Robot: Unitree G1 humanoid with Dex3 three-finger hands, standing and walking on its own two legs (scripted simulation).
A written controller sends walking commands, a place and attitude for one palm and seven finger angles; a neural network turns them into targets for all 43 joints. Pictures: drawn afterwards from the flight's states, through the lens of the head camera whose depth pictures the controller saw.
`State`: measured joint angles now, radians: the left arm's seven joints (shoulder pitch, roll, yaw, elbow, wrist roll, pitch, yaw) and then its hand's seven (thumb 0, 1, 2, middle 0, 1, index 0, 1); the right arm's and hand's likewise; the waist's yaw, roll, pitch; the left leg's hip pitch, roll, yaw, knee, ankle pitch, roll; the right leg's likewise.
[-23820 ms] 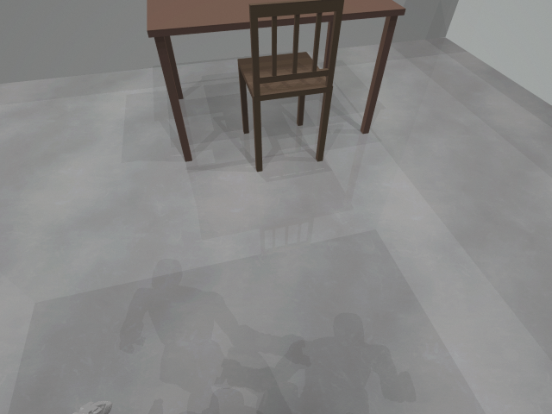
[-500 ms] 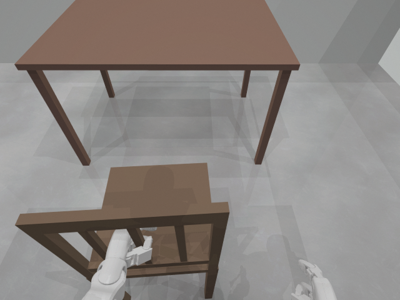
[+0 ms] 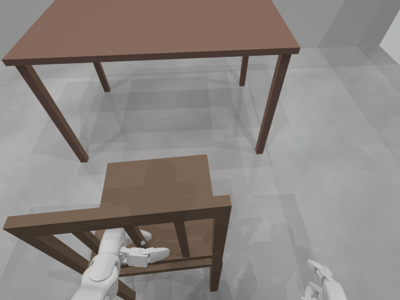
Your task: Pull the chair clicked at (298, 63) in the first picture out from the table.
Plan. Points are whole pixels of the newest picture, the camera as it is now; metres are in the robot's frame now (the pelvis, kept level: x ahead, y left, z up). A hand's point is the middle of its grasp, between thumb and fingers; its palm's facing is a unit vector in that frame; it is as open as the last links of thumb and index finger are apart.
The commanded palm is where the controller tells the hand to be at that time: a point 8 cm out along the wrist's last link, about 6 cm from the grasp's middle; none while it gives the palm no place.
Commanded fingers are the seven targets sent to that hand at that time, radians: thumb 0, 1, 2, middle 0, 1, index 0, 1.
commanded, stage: open the thumb and straighten the fingers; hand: left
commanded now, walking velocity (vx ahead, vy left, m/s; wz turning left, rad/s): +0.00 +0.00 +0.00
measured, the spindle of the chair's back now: (141, 243) +0.26 +0.14 -0.08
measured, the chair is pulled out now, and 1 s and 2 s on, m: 0.57 0.57 0.57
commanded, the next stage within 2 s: draw the fingers out of the gap in 0.42 s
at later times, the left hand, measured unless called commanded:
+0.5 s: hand (140, 246) +0.24 +0.13 -0.05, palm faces -0.01 -0.99 -0.16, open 17.3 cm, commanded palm +0.22 +0.19 -0.03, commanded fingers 0.00 -0.55 0.20 0.00 0.00 0.00 0.00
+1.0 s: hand (135, 285) +0.17 +0.13 -0.05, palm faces +0.01 -0.99 -0.15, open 17.5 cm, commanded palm +0.14 +0.19 -0.03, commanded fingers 0.00 -0.55 0.20 0.00 0.00 0.00 0.00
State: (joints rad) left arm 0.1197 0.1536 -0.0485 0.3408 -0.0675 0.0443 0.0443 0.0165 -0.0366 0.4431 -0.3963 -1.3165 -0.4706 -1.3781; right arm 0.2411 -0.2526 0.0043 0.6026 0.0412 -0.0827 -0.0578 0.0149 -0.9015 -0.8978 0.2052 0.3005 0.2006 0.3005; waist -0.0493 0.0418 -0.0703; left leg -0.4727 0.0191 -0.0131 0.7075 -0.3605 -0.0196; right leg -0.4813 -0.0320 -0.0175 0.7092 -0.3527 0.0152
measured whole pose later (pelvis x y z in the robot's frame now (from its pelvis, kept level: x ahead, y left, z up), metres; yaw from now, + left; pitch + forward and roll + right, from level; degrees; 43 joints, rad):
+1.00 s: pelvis +0.01 +0.00 -0.03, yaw +2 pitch +11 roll -1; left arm 0.56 0.17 -0.12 -0.17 -0.04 0.19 0.04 -0.01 -0.54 0.20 0.00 0.00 0.00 0.00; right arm 0.26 -0.22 0.02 0.49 0.03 -0.14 -0.11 0.02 -0.90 -0.90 0.21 0.30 0.20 0.30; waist -0.03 0.06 -0.16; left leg -0.65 0.01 -0.07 0.95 -0.49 -0.02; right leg -0.63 -0.04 -0.06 0.92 -0.48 0.01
